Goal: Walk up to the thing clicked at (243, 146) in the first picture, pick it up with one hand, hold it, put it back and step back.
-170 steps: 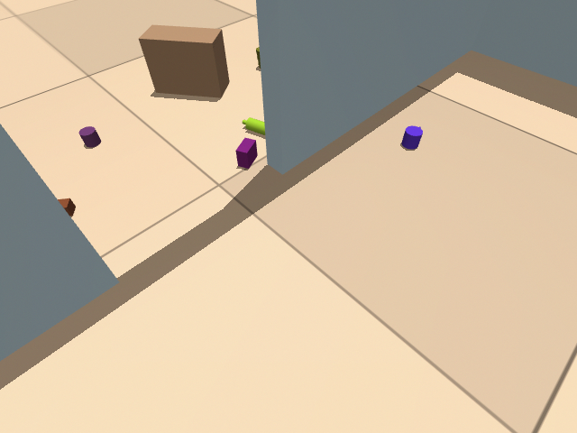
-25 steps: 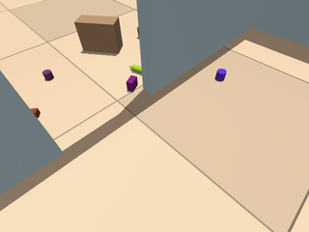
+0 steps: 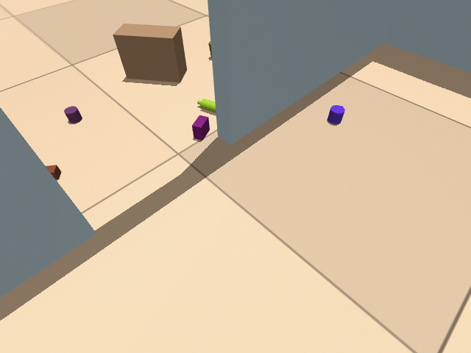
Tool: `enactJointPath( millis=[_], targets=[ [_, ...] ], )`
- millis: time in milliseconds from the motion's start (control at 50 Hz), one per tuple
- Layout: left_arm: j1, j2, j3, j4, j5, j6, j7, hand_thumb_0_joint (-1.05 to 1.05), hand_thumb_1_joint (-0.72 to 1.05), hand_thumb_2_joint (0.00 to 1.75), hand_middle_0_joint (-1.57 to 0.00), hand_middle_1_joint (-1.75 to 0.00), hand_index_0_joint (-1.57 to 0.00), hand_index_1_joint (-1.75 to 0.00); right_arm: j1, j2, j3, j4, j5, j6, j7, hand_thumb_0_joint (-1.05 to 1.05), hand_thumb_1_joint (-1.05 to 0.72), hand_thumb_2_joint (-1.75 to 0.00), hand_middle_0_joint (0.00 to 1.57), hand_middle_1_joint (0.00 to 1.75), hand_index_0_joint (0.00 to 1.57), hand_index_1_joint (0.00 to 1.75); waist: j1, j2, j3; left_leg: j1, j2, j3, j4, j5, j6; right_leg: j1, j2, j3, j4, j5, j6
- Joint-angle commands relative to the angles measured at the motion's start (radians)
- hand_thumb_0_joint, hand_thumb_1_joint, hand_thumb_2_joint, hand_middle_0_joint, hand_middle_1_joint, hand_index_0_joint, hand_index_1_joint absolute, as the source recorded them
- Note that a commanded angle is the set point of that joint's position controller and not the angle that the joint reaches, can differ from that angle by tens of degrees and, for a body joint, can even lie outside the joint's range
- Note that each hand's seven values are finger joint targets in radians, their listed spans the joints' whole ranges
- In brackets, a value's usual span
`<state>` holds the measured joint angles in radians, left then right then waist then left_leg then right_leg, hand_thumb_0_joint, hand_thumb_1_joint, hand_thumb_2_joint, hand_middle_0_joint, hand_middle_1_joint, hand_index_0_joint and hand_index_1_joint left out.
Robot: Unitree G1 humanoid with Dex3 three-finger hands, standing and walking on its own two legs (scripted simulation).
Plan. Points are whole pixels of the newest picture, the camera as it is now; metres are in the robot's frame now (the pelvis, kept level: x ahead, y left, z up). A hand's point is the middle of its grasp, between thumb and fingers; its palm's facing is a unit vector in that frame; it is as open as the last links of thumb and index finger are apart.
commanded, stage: stand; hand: left
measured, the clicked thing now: (201, 127) +1.51 +0.26 -0.73
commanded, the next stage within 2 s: walk up in 0.60 s
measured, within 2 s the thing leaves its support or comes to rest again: neither
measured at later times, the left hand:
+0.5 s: hand out of the picture +0.07 +0.25 -0.16, palm faces -0.03 -0.94 -0.35, open 7.4 cm
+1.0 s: hand out of the picture +0.08 +0.37 -0.19, palm faces +0.06 -0.93 -0.37, open 7.4 cm
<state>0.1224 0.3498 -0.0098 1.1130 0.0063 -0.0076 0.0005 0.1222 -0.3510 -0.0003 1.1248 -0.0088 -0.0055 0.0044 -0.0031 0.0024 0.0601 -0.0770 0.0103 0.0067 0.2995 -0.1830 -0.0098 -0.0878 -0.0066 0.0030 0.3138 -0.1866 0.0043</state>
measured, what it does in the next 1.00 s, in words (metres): walks ahead: left foot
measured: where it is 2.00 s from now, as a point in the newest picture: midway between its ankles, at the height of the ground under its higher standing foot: (221, 273)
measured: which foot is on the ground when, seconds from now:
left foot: down 0.00-0.70, up 0.72-0.94, down 0.96-1.00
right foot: down 0.00-0.98, up 1.00-1.00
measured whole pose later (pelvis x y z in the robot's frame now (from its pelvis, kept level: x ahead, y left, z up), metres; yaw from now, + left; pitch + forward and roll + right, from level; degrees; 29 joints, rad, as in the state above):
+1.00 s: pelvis +0.09 +0.07 -0.03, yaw +3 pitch -4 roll +0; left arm 0.30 0.48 0.09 1.03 0.03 -0.02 -0.06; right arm 0.21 -0.43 -0.11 0.98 -0.04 -0.06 0.08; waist 0.04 -0.06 0.07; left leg -0.36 0.04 0.06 0.64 -0.19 0.01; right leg -0.04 -0.11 -0.01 0.62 -0.48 -0.02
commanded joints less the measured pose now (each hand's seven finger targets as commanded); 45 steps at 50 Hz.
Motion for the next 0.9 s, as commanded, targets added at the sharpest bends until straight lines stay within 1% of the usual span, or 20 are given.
enactJointPath(
  millis=[0, 100, 280, 400, 560, 580, 600, 620, 640, 660, 680, 700, 720, 740, 760, 780, 800, 840, 860, 880],
  targets=[
    [-0.031, 0.212, 0.043, -0.054, 0.003, -0.026, 0.011, 0.00, 0.90, 0.90, -0.20, -0.30, -0.20, -0.30, -0.036, -0.212, -0.039, -0.057, 0.002, -0.026, -0.015, 0.00, -0.90, -0.90, 0.20, 0.30, 0.20, 0.30, 0.005, -0.006, -0.079, 0.013, 0.124, -0.094, -0.034, 0.181, 0.030, -0.001, -0.124, 0.087, -0.045, 0.189, -0.029],
    [-0.025, 0.213, 0.044, -0.054, 0.002, -0.024, 0.010, 0.00, 0.90, 0.90, -0.20, -0.30, -0.20, -0.30, -0.034, -0.211, -0.039, -0.058, -0.001, -0.026, -0.015, 0.00, -0.90, -0.90, 0.20, 0.30, 0.20, 0.30, 0.005, 0.004, -0.071, 0.002, 0.121, -0.092, -0.039, 0.152, 0.029, -0.006, -0.124, 0.089, -0.044, 0.162, -0.031],
    [-0.030, 0.220, 0.045, -0.055, 0.003, -0.025, 0.012, 0.00, 0.90, 0.90, -0.20, -0.30, -0.20, -0.30, -0.028, -0.205, -0.038, -0.057, 0.000, -0.025, -0.014, 0.00, -0.90, -0.90, 0.20, 0.30, 0.20, 0.30, 0.002, -0.003, -0.075, 0.004, 0.124, -0.094, -0.039, 0.155, 0.027, -0.004, -0.123, 0.088, -0.043, 0.158, -0.032],
    [-0.033, 0.218, 0.043, -0.055, 0.002, -0.028, 0.012, 0.00, 0.90, 0.90, -0.20, -0.30, -0.20, -0.30, -0.029, -0.205, -0.039, -0.056, 0.001, -0.025, -0.013, 0.00, -0.90, -0.90, 0.20, 0.30, 0.20, 0.30, 0.001, -0.010, -0.077, 0.009, 0.122, -0.092, -0.035, 0.176, 0.027, -0.002, -0.125, 0.094, -0.047, 0.197, -0.030],
    [-0.028, 0.218, 0.045, -0.050, 0.002, -0.025, 0.011, 0.00, 0.90, 0.90, -0.20, -0.30, -0.20, -0.30, -0.026, -0.204, -0.038, -0.054, 0.001, -0.024, -0.012, 0.00, -0.90, -0.90, 0.20, 0.30, 0.20, 0.30, 0.001, -0.006, -0.058, -0.010, 0.119, -0.094, -0.048, 0.128, 0.029, -0.005, -0.123, 0.093, -0.053, 0.149, -0.030],
    [0.015, 0.318, 0.116, -0.103, 0.020, -0.041, -0.021, 0.00, 0.90, 0.90, -0.20, -0.30, -0.20, -0.30, 0.033, -0.305, -0.109, -0.108, -0.012, -0.041, 0.015, 0.00, -0.90, -0.90, 0.20, 0.30, 0.20, 0.30, 0.005, 0.004, -0.168, -0.014, 0.093, -0.126, 0.032, -0.390, 0.114, 0.025, -0.067, 0.060, 0.053, -0.355, -0.066],
    [0.010, 0.304, 0.118, -0.097, 0.030, -0.043, -0.032, 0.00, 0.90, 0.90, -0.20, -0.30, -0.20, -0.30, 0.017, -0.308, -0.118, -0.110, -0.020, -0.042, 0.027, 0.00, -0.90, -0.90, 0.20, 0.30, 0.20, 0.30, 0.014, 0.025, -0.092, -0.120, 0.114, -0.165, 0.037, -0.523, 0.134, -0.044, -0.084, 0.088, 0.095, -0.467, -0.082],
    [0.018, 0.295, 0.122, -0.101, 0.034, -0.044, -0.037, 0.00, 0.90, 0.90, -0.20, -0.30, -0.20, -0.30, -0.012, -0.304, -0.119, -0.127, -0.024, -0.041, 0.033, 0.00, -0.90, -0.90, 0.20, 0.30, 0.20, 0.30, 0.028, 0.027, -0.037, -0.187, 0.113, -0.164, 0.054, -0.537, 0.134, -0.089, -0.098, 0.116, 0.081, -0.508, -0.092],
    [0.038, 0.297, 0.127, -0.109, 0.034, -0.047, -0.044, 0.00, 0.90, 0.90, -0.20, -0.30, -0.20, -0.30, -0.051, -0.286, -0.118, -0.152, -0.024, -0.041, 0.039, 0.00, -0.90, -0.90, 0.20, 0.30, 0.20, 0.30, 0.044, 0.006, 0.009, -0.264, 0.101, -0.156, 0.103, -0.514, 0.128, -0.102, -0.128, 0.173, 0.052, -0.546, -0.111],
    [0.076, 0.302, 0.134, -0.111, 0.032, -0.053, -0.046, 0.00, 0.90, 0.90, -0.20, -0.30, -0.20, -0.30, -0.078, -0.259, -0.115, -0.176, -0.025, -0.045, 0.043, 0.00, -0.90, -0.90, 0.20, 0.30, 0.20, 0.30, 0.066, -0.032, 0.038, -0.371, 0.078, -0.119, 0.187, -0.415, 0.108, -0.029, -0.177, 0.247, -0.009, -0.553, -0.141],
    [0.123, 0.329, 0.146, -0.096, 0.033, -0.060, -0.042, 0.00, 0.90, 0.90, -0.20, -0.30, -0.20, -0.30, -0.124, -0.226, -0.112, -0.195, -0.025, -0.051, 0.044, 0.00, -0.90, -0.90, 0.20, 0.30, 0.20, 0.30, 0.107, -0.118, 0.067, -0.534, 0.008, -0.007, 0.325, -0.266, 0.063, 0.120, -0.261, 0.356, -0.118, -0.543, -0.194],
    [0.173, 0.364, 0.157, -0.098, 0.038, -0.070, -0.038, 0.00, 0.90, 0.90, -0.20, -0.30, -0.20, -0.30, -0.162, -0.214, -0.110, -0.216, -0.029, -0.053, 0.041, 0.00, -0.90, -0.90, 0.20, 0.30, 0.20, 0.30, 0.150, -0.151, 0.085, -0.671, 0.011, -0.027, 0.482, -0.294, 0.046, 0.209, -0.371, 0.469, -0.200, -0.456, -0.245],
    [0.167, 0.380, 0.161, -0.116, 0.037, -0.074, -0.035, 0.00, 0.90, 0.90, -0.20, -0.30, -0.20, -0.30, -0.139, -0.223, -0.112, -0.216, -0.027, -0.057, 0.038, 0.00, -0.90, -0.90, 0.20, 0.30, 0.20, 0.30, 0.136, -0.115, 0.079, -0.689, 0.036, -0.088, 0.516, -0.287, 0.044, 0.229, -0.407, 0.492, -0.198, -0.377, -0.270],
    [0.141, 0.365, 0.162, -0.132, 0.035, -0.073, -0.036, 0.00, 0.90, 0.90, -0.20, -0.30, -0.20, -0.30, -0.108, -0.244, -0.118, -0.210, -0.022, -0.061, 0.043, 0.00, -0.90, -0.90, 0.20, 0.30, 0.20, 0.30, 0.114, -0.085, 0.062, -0.658, 0.052, -0.093, 0.514, -0.281, 0.042, 0.227, -0.379, 0.456, -0.191, -0.367, -0.268],
    [0.112, 0.347, 0.159, -0.147, 0.033, -0.073, -0.038, 0.00, 0.90, 0.90, -0.20, -0.30, -0.20, -0.30, -0.071, -0.250, -0.121, -0.204, -0.021, -0.062, 0.051, 0.00, -0.90, -0.90, 0.20, 0.30, 0.20, 0.30, 0.091, -0.085, 0.036, -0.604, 0.061, -0.093, 0.509, -0.265, 0.037, 0.206, -0.329, 0.386, -0.193, -0.408, -0.245],
    [0.075, 0.347, 0.154, -0.163, 0.035, -0.073, -0.039, 0.00, 0.90, 0.90, -0.20, -0.30, -0.20, -0.30, -0.050, -0.253, -0.127, -0.206, -0.021, -0.061, 0.059, 0.00, -0.90, -0.90, 0.20, 0.30, 0.20, 0.30, 0.069, -0.132, 0.045, -0.551, 0.076, -0.077, 0.486, -0.278, 0.033, 0.129, -0.316, 0.333, -0.204, -0.455, -0.238],
    [0.020, 0.358, 0.155, -0.186, 0.037, -0.072, -0.042, 0.00, 0.90, 0.90, -0.20, -0.30, -0.20, -0.30, -0.021, -0.262, -0.133, -0.200, -0.019, -0.060, 0.067, 0.00, -0.90, -0.90, 0.20, 0.30, 0.20, 0.30, 0.043, -0.185, 0.070, -0.489, 0.097, -0.076, 0.454, -0.274, 0.030, 0.042, -0.315, 0.291, -0.205, -0.455, -0.230],
    [-0.037, 0.360, 0.152, -0.220, 0.034, -0.074, -0.047, 0.00, 0.90, 0.90, -0.20, -0.30, -0.20, -0.30, 0.036, -0.268, -0.138, -0.193, -0.015, -0.063, 0.074, 0.00, -0.90, -0.90, 0.20, 0.30, 0.20, 0.30, 0.006, -0.200, 0.065, -0.359, 0.103, -0.051, 0.392, -0.191, 0.023, -0.060, -0.278, 0.194, -0.171, -0.359, -0.204],
    [-0.037, 0.356, 0.148, -0.220, 0.032, -0.073, -0.050, 0.00, 0.90, 0.90, -0.20, -0.30, -0.20, -0.30, 0.045, -0.264, -0.142, -0.195, -0.018, -0.063, 0.076, 0.00, -0.90, -0.90, 0.20, 0.30, 0.20, 0.30, -0.003, -0.189, 0.063, -0.291, 0.098, -0.027, 0.350, -0.133, 0.020, -0.118, -0.257, 0.144, -0.146, -0.330, -0.190],
    [-0.038, 0.346, 0.146, -0.224, 0.028, -0.072, -0.052, 0.00, 0.90, 0.90, -0.20, -0.30, -0.20, -0.30, 0.073, -0.255, -0.145, -0.191, -0.019, -0.064, 0.076, 0.00, -0.90, -0.90, 0.20, 0.30, 0.20, 0.30, -0.019, -0.164, 0.052, -0.221, 0.081, 0.008, 0.286, -0.054, 0.014, -0.149, -0.215, 0.084, -0.098, -0.291, -0.171]
  ],
)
